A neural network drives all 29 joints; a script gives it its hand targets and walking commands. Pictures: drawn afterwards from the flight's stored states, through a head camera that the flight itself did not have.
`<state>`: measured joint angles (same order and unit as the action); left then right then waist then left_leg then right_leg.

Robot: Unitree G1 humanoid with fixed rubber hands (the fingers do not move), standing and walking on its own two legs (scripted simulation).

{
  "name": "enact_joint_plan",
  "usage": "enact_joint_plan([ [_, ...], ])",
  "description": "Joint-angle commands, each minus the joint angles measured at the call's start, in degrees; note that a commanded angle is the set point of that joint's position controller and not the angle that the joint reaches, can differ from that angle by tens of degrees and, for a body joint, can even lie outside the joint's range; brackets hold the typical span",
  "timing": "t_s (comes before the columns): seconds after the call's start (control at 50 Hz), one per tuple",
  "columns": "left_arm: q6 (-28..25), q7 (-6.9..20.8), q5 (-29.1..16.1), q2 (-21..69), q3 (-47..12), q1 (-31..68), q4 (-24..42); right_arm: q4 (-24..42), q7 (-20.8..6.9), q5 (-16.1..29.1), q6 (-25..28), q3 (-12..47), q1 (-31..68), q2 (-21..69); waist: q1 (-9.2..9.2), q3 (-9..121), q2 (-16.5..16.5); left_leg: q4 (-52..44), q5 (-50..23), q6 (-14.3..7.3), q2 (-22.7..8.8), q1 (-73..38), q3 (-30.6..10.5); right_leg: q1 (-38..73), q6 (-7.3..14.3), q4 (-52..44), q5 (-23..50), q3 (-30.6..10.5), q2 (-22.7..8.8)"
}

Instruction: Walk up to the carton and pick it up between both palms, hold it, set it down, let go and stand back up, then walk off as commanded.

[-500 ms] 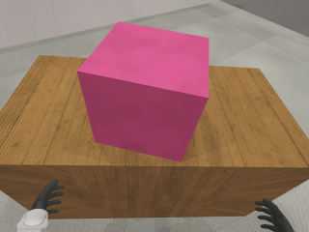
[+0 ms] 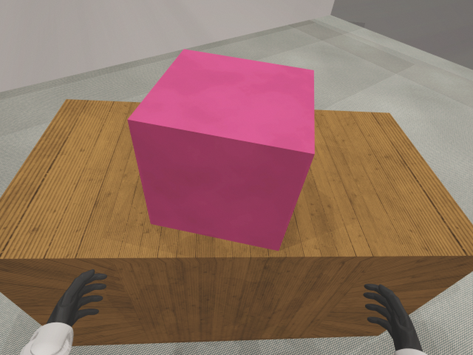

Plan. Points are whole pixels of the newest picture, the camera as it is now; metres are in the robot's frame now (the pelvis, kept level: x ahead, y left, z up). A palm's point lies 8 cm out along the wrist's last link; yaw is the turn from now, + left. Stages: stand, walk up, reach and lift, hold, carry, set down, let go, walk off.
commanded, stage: reach and lift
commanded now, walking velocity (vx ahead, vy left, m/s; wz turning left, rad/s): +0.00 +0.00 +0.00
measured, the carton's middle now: (230, 148) +0.54 +0.02 +0.03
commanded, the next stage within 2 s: none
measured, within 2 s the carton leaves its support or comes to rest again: neither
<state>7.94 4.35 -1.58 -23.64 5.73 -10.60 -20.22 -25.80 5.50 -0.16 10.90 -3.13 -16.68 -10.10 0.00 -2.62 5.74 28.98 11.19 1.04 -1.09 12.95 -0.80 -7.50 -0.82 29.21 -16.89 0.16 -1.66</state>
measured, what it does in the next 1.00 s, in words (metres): stands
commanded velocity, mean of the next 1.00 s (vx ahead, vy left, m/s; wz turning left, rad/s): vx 0.00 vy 0.00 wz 0.00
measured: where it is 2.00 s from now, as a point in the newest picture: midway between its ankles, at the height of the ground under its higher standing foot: outside the picture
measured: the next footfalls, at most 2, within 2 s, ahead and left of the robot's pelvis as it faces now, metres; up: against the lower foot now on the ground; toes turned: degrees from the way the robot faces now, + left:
none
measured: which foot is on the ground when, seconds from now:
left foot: down 0.00-1.00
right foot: down 0.00-1.00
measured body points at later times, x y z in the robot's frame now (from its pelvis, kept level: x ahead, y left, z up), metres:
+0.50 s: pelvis +0.01 +0.01 +0.00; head +0.02 +0.04 +0.45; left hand +0.24 +0.28 +0.00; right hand +0.20 -0.19 +0.02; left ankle +0.06 +0.13 -0.74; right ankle +0.00 -0.14 -0.73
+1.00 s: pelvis +0.02 +0.01 +0.00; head +0.03 +0.02 +0.45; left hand +0.30 +0.28 +0.05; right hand +0.26 -0.18 +0.05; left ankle +0.06 +0.13 -0.73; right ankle +0.00 -0.14 -0.73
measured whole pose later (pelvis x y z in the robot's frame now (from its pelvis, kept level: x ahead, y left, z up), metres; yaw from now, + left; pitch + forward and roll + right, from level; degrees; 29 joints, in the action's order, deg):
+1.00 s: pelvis +0.02 +0.01 +0.00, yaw -1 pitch -3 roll +0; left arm 2.3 8.8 -15.6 -26.8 5.6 -2.9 -11.1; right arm 4.4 14.8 4.9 -7.0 3.3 -12.9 -4.8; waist 0.0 -3.3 1.9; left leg 28.3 12.7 0.1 -0.5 12.9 0.1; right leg -7.2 -0.9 27.4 -17.5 -0.6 -2.2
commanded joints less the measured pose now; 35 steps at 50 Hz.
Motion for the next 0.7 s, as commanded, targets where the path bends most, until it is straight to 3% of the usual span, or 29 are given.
enact_joint_plan([
  [0.0,-4.5,0.8,-9.5,-12.8,0.7,5.0,11.5,17.1,1.5,7.3,-0.2,-0.7,1.1,0.1,-3.11,1.6,-11.5,-10.2,3.7,-1.4,1.3,-11.5,6.3,-4.3,2.0,-11.6,-2.6,-1.3,0.2],
  [0.02,-4.6,0.8,-9.2,-11.7,1.0,4.5,10.3,15.5,1.3,6.7,-0.5,-0.3,0.4,-1.1,-3.11,-0.6,-10.6,-10.5,5.5,-1.2,1.5,-11.0,6.2,-4.3,2.4,-11.7,-3.7,-1.0,0.7],
  [0.06,-5.4,1.3,-10.0,-12.7,1.5,3.8,11.8,19.0,1.4,7.0,-1.3,0.3,0.3,-1.2,-3.4,2.3,-10.9,-10.1,3.7,-1.0,1.2,-10.4,6.0,-2.1,2.0,-10.8,-0.8,-1.2,0.8],
  [0.08,-6.3,1.3,-10.9,-13.1,2.0,4.1,12.6,20.9,1.8,6.7,-1.2,-0.3,-0.5,-0.4,-3.61,1.8,-8.9,-9.8,4.0,-1.4,1.5,-10.8,5.4,-2.9,2.2,-10.9,-0.5,-1.2,0.7],
  [0.14,-8.7,1.7,-12.2,-13.4,1.1,4.5,12.4,23.6,2.8,7.8,-1.3,0.8,-1.5,2.1,-3.51,4.0,-9.7,-7.7,2.4,-1.2,1.5,-12.4,4.8,-5.2,2.0,-11.7,-1.3,-2.5,-0.3],
  [0.16,-9.3,1.8,-12.9,-13.1,2.1,2.5,12.9,25.4,3.1,8.2,-1.6,2.0,-2.4,2.8,-4.42,2.5,-8.7,-8.0,0.5,-1.5,1.6,-12.9,4.8,-4.9,2.0,-12.3,0.8,-2.8,-0.6],
  [0.18,-9.9,2.1,-13.5,-13.0,1.0,1.9,14.5,26.2,3.4,7.9,-1.6,0.7,-2.9,1.6,-3.02,2.9,-7.1,-7.8,0.1,-1.1,1.7,-14.2,4.1,-5.5,1.9,-11.8,2.7,-2.2,-0.2],
  [0.22,-10.3,2.7,-13.3,-14.0,2.2,0.7,13.5,24.2,4.0,9.4,-2.1,2.8,-4.7,2.4,-4.27,2.9,-8.1,-7.2,-3.8,-1.2,1.5,-13.7,4.1,-3.2,1.3,-11.4,5.4,-2.2,-0.5],
  [0.26,-11.0,3.9,-13.3,-13.0,1.8,-0.5,11.5,26.8,5.3,9.4,-2.3,3.0,-4.8,3.4,-3.58,2.1,-6.2,-6.8,-2.3,-1.2,1.2,-13.9,3.2,-4.0,1.6,-12.0,4.4,-2.6,-0.4],
  [0.3,-11.7,4.2,-15.7,-15.5,2.4,2.8,12.6,29.3,6.0,9.5,-3.2,4.2,-2.2,4.5,-4.26,2.8,-6.2,-7.0,0.7,-2.0,1.1,-13.4,3.2,-4.4,1.4,-12.2,0.7,-2.6,-0.7],
  [0.32,-12.3,4.4,-15.8,-14.5,1.7,1.4,13.7,31.6,6.5,9.2,-2.7,3.4,-3.8,4.8,-4.39,2.6,-4.7,-6.4,0.8,-2.5,1.2,-12.5,3.2,-5.0,1.4,-11.8,1.5,-2.7,-0.6],
  [0.36,-13.5,4.7,-16.2,-15.3,1.3,2.0,15.9,33.2,6.6,10.7,-2.8,3.9,-3.3,5.0,-4.57,3.0,-6.9,-6.3,-0.1,-1.5,0.8,-13.2,2.3,-4.4,1.7,-11.3,1.8,-2.7,-0.5],
  [0.38,-13.4,4.7,-16.2,-14.7,2.0,0.2,15.1,33.0,7.0,10.5,-3.5,4.9,-5.5,6.1,-4.54,1.5,-6.1,-6.2,0.3,-1.7,0.9,-14.3,2.1,-4.8,1.8,-12.7,1.6,-3.6,-0.6],
  [0.42,-13.9,4.5,-16.3,-16.0,2.0,1.9,17.3,32.7,7.2,11.4,-3.1,5.1,-3.9,5.4,-4.89,3.3,-9.9,-5.6,-3.6,-1.0,0.7,-12.5,2.7,-3.3,2.0,-10.5,4.2,-2.4,-0.7],
  [0.5,-15.8,5.1,-17.3,-15.9,2.4,1.2,20.1,37.5,8.4,11.9,-2.1,6.7,-5.4,6.0,-4.67,6.1,-8.7,-3.8,-7.1,-1.3,0.7,-15.5,1.4,-3.3,1.4,-9.9,6.8,-2.9,-0.4],
  [0.54,-15.9,5.3,-16.6,-15.2,2.5,-0.7,18.8,35.6,8.8,12.4,-2.5,7.4,-7.7,6.9,-4.79,4.7,-9.9,-4.1,-6.6,-1.1,0.5,-16.5,0.7,-4.5,1.8,-10.4,5.8,-3.2,-0.2],
  [0.56,-16.1,4.9,-17.0,-16.7,2.1,3.7,18.5,34.6,8.4,11.9,-3.1,6.9,-2.8,5.5,-5.11,4.0,-11.7,-4.4,-4.2,-0.4,0.3,-15.3,1.2,-5.3,2.0,-11.0,1.7,-3.5,-0.6],
  [0.58,-15.3,4.8,-18.2,-16.9,2.9,3.9,18.7,36.6,8.5,11.7,-3.6,6.8,-1.5,5.1,-5.38,3.9,-9.4,-4.3,-1.9,-1.1,0.8,-15.1,1.5,-5.2,2.3,-11.2,0.9,-3.4,-0.6],
  [0.6,-15.0,4.7,-19.0,-17.7,2.5,6.8,16.9,36.7,8.7,11.6,-4.5,6.0,0.6,4.1,-5.02,2.0,-9.1,-4.8,3.1,-1.7,0.6,-12.7,0.5,-5.9,2.3,-10.7,-2.2,-3.7,-0.5],
  [0.62,-15.2,4.3,-19.5,-18.4,2.7,9.2,18.4,39.2,8.6,10.9,-5.3,6.3,1.8,5.7,-5.54,4.2,-10.8,-5.6,4.4,-2.1,0.3,-9.5,1.5,-3.9,2.8,-10.6,-4.9,-4.3,-1.1],
  [0.64,-15.2,3.8,-19.6,-17.3,1.2,9.3,19.6,39.4,8.4,11.2,-6.4,5.5,1.5,5.9,-4.52,4.3,-11.4,-6.3,5.3,-1.9,-0.1,-9.8,1.1,-4.1,2.9,-9.9,-4.7,-4.3,-0.8],
  [0.68,-14.2,3.9,-19.9,-18.3,1.9,10.2,17.2,39.6,8.5,11.7,-7.9,6.1,2.3,5.2,-5.39,2.4,-10.1,-6.7,7.1,-2.4,0.0,-10.7,1.1,-5.5,2.7,-11.5,-8.1,-4.9,-1.1],
])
